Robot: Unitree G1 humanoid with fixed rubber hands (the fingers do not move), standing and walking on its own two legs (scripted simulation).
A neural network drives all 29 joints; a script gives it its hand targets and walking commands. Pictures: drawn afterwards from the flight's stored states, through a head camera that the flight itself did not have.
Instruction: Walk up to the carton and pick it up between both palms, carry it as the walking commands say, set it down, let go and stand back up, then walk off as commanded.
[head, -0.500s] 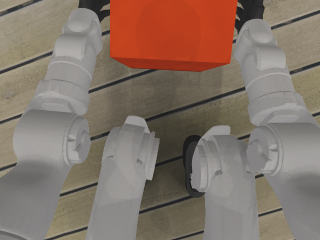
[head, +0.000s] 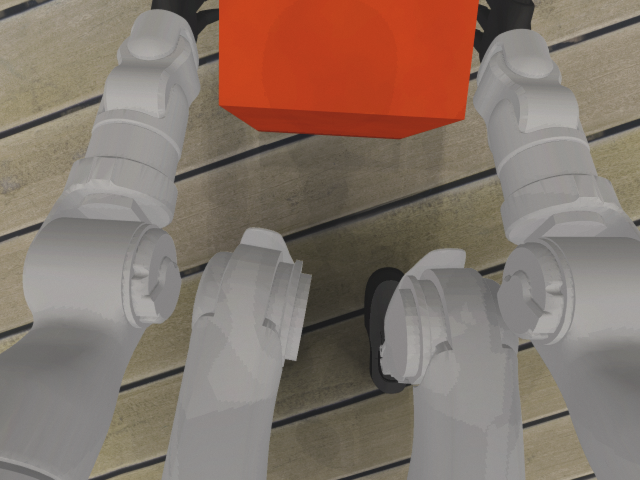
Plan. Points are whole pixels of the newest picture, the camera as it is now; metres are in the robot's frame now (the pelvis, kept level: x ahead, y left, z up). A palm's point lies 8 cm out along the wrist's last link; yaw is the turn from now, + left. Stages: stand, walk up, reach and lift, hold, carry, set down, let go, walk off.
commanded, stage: set down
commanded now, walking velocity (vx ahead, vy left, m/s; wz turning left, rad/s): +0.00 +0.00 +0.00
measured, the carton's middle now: (339, 34) +0.55 +0.04 -0.23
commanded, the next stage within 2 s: let go in 1.92 s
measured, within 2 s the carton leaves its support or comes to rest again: neither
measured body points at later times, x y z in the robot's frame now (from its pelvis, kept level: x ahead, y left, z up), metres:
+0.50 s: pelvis +0.00 -0.01 +0.00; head +0.37 +0.03 +0.24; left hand +0.53 +0.23 -0.19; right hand +0.56 -0.15 -0.18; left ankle +0.10 +0.09 -0.32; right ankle +0.11 -0.10 -0.32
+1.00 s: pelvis -0.01 +0.00 +0.08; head +0.35 +0.03 +0.32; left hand +0.54 +0.24 -0.07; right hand +0.56 -0.15 -0.07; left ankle +0.10 +0.09 -0.32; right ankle +0.11 -0.10 -0.32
